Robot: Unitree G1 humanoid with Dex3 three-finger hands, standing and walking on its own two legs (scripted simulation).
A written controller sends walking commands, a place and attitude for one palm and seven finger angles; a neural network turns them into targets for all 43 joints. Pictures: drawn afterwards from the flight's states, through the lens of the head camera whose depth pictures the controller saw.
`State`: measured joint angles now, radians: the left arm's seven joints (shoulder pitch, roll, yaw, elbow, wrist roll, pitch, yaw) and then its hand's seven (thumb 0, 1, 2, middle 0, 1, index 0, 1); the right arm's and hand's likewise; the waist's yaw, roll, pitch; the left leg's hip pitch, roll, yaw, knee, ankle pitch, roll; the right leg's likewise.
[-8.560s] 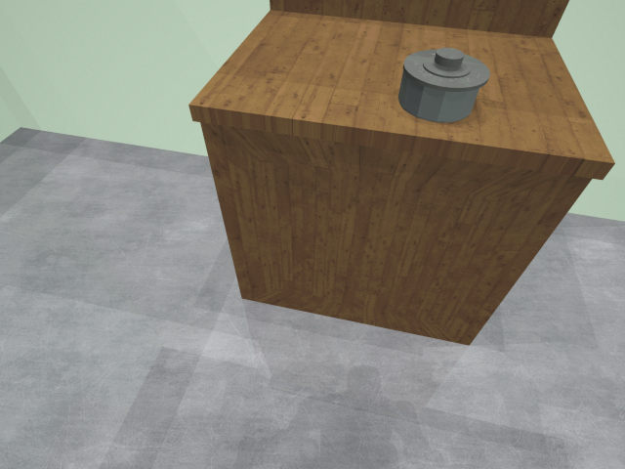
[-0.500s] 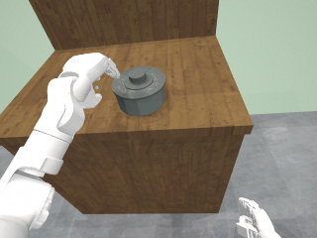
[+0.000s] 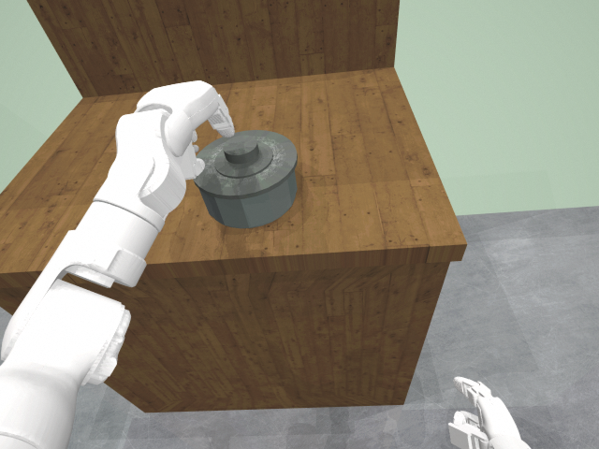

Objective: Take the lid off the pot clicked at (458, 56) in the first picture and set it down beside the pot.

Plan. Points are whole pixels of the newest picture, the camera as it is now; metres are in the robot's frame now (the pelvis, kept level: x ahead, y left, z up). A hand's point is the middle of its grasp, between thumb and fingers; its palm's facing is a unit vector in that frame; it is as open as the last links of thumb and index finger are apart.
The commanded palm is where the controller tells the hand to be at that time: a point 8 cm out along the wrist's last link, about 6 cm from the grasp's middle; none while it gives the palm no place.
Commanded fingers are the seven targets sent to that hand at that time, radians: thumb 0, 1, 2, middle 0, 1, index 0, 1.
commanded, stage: move the open hand above the knob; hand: left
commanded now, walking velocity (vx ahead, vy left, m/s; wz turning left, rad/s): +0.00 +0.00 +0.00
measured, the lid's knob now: (241, 149) +0.51 +0.12 +0.15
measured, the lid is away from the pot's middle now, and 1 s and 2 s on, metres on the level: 0.00 0.00 0.00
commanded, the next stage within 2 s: lower the open fingers around the knob in 1.12 s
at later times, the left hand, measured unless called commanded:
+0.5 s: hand (224, 114) +0.48 +0.12 +0.23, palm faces -0.23 -0.08 -0.97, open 9.9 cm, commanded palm +0.47 +0.14 +0.29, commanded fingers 0.00 -0.40 1.74 -0.89 -0.08 -0.89 -0.08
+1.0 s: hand (214, 117) +0.48 +0.14 +0.23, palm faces -0.25 -0.08 -0.97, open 9.9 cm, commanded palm +0.47 +0.14 +0.29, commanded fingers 0.00 -0.40 1.74 -0.89 -0.08 -0.89 -0.08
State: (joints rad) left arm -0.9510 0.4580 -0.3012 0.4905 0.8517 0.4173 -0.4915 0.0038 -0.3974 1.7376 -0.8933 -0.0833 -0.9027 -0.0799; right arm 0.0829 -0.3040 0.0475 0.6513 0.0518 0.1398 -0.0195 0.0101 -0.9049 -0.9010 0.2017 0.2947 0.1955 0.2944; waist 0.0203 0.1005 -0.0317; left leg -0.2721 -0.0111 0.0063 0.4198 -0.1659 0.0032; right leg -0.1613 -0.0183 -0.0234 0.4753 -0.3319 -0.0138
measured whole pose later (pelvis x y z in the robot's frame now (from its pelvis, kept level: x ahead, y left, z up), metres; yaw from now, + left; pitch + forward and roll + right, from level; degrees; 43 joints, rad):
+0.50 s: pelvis +0.01 +0.02 +0.00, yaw -2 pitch +4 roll +1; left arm -1.26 0.37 -0.30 0.93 0.91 0.40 -0.46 0.00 -0.40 1.74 -0.89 -0.08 -0.90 -0.08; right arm 0.21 -0.29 0.03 0.72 0.04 0.12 -0.04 0.01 -0.90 -0.90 0.20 0.29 0.20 0.29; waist -0.05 0.06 -0.06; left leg -0.30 -0.02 0.05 0.39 -0.16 0.03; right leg -0.21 -0.03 0.02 0.43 -0.30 0.01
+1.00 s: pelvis +0.00 +0.02 +0.00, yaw -2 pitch +4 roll +1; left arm -1.29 0.37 -0.30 1.02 0.92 0.37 -0.45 0.00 -0.40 1.74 -0.89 -0.08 -0.90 -0.08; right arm 0.21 -0.28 0.03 0.73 0.03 0.09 -0.05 0.01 -0.90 -0.90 0.20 0.29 0.20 0.29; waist -0.05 0.05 -0.07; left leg -0.30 -0.02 0.05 0.37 -0.14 0.03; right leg -0.21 -0.03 0.02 0.42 -0.29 0.01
